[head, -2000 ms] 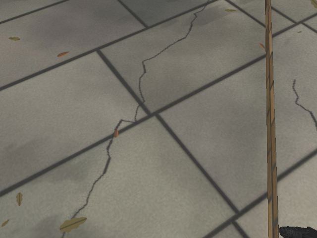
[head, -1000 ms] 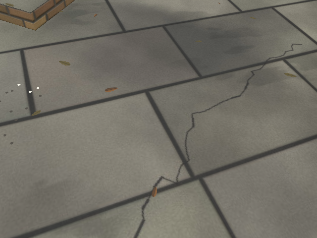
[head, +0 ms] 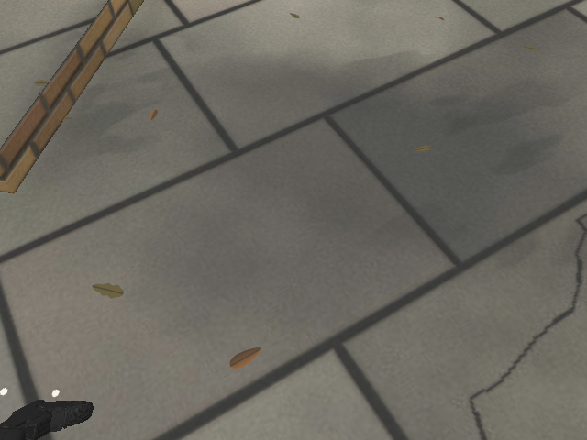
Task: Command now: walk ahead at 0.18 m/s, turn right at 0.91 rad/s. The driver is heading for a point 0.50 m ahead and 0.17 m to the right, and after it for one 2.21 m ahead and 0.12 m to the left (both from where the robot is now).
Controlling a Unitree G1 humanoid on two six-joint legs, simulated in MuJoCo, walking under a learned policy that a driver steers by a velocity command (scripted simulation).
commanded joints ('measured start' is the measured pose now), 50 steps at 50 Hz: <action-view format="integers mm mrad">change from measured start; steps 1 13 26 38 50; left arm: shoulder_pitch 370 55 140 90 295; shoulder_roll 173 158 178 35 83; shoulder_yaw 70 55 62 7 -4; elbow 47 -127 -126 -134 38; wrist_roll -11 -4 -9 1 57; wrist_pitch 23 48 55 63 -31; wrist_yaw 33 94 67 53 47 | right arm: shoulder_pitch -117 -153 -216 -113 -187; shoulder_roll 8 -53 -93 -163 -81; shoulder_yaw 13 18 -23 -52 -8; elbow -126 -165 -210 -168 -167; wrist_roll -46 -52 -89 -44 -122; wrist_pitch -19 12 18 54 19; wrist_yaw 30 23 18 11 109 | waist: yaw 186 48 115 21 110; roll -236 4 209 180 -138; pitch -230 -282 -197 -230 23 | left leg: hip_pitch -441 -481 -124 -92 -915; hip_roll -12 -109 302 246 77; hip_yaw -88 -408 -786 -358 -256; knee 596 319 -301 -363 472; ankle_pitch -75 177 365 168 291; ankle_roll -14 -93 260 230 -6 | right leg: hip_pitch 725 341 -57 50 533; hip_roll -43 -73 70 -99 -253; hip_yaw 186 535 299 61 471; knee -57 -206 556 348 -530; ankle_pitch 456 299 -523 -404 -611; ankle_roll -127 -177 118 148 -128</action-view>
